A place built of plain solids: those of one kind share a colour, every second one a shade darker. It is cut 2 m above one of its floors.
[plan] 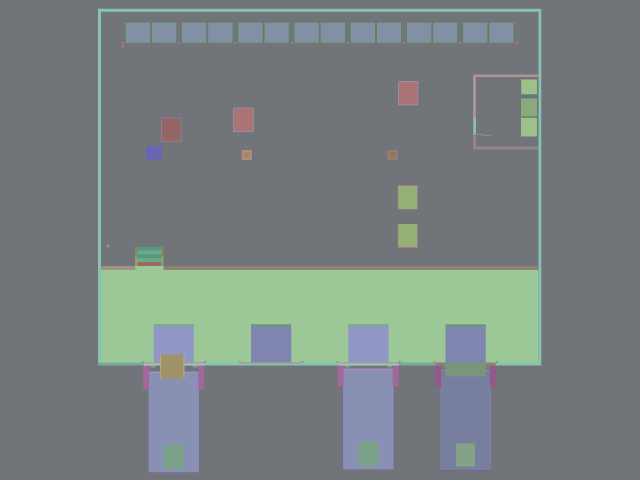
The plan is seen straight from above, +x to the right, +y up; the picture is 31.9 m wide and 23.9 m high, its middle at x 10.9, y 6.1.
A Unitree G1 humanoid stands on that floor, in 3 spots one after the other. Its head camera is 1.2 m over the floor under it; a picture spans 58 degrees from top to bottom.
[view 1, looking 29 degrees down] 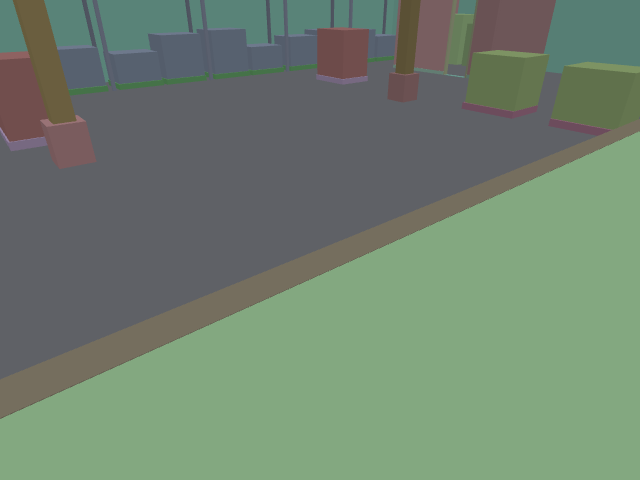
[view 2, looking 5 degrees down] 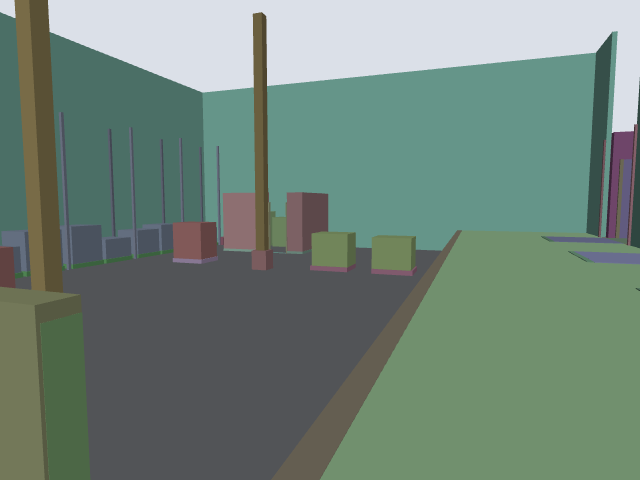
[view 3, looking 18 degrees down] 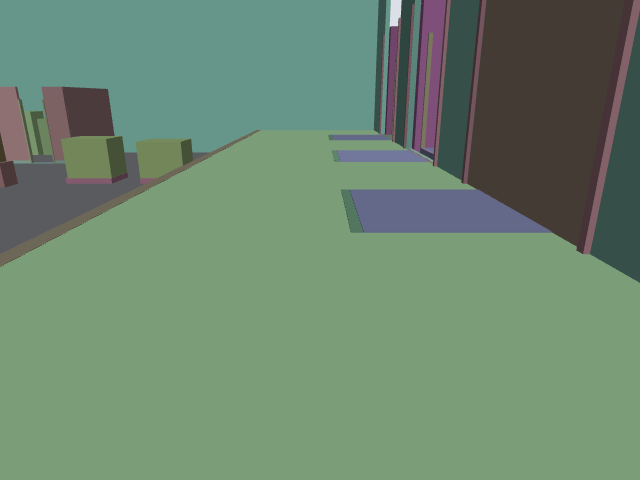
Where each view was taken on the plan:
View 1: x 6.19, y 3.21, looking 51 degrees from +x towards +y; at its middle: ground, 4.33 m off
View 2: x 2.40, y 4.00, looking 20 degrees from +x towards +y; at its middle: floor_pinch_load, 13.24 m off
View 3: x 3.55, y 2.20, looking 0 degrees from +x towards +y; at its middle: south_deck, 3.88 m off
